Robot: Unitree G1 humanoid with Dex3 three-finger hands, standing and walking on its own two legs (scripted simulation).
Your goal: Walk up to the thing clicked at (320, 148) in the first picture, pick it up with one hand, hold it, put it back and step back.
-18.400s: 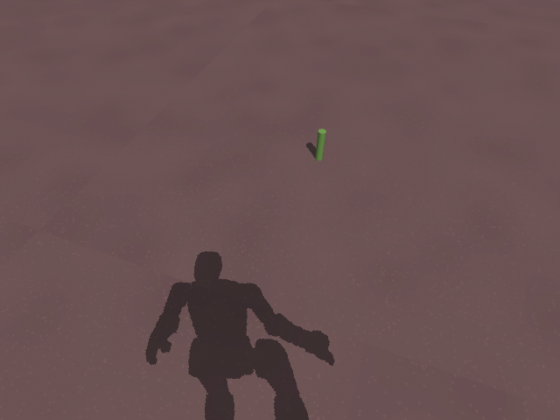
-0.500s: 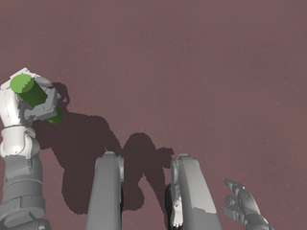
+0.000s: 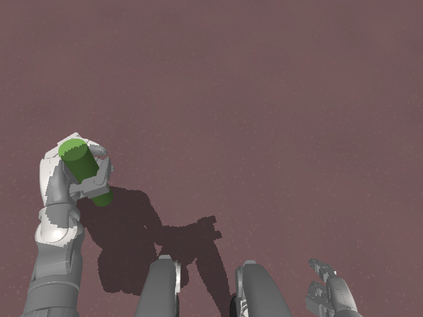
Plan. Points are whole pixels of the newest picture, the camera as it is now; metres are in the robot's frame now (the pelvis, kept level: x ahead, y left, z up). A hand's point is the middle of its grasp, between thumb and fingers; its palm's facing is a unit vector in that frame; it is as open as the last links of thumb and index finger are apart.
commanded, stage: lift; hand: left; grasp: from the side
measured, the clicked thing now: (90, 177) +0.36 +0.23 +0.01
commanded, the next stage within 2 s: hold in 0.96 s
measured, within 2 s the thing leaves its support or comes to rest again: neither
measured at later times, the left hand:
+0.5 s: hand (92, 152) +0.35 +0.19 +0.11, palm faces +0.24 -0.97 -0.03, open 5.2 cm
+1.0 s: hand (96, 136) +0.36 +0.18 +0.14, palm faces +0.25 -0.97 -0.01, open 5.2 cm
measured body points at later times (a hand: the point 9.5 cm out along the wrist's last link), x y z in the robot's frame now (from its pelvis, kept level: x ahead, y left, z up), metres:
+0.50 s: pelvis +0.02 +0.00 +0.07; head +0.09 +0.02 +0.51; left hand +0.34 +0.24 +0.11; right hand +0.15 -0.24 -0.04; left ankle +0.05 +0.12 -0.59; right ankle +0.03 -0.14 -0.59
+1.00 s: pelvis +0.03 -0.01 +0.09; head +0.09 +0.01 +0.54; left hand +0.34 +0.23 +0.14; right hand +0.17 -0.24 -0.02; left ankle +0.05 +0.12 -0.59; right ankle +0.03 -0.14 -0.59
